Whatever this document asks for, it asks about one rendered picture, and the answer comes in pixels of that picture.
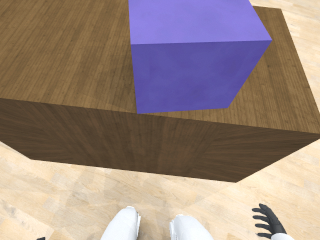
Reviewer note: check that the robot right thigh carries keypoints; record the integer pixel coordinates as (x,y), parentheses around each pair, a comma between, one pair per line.
(188,228)

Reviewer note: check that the right robot hand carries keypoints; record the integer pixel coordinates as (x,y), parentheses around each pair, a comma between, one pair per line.
(274,226)

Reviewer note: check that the carton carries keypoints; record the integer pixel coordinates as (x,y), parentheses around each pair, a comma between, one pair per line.
(192,54)

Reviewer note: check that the robot left shin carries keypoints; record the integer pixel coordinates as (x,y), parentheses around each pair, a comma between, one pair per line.
(130,207)

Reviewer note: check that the pedestal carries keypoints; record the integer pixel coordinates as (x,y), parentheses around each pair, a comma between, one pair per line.
(67,95)

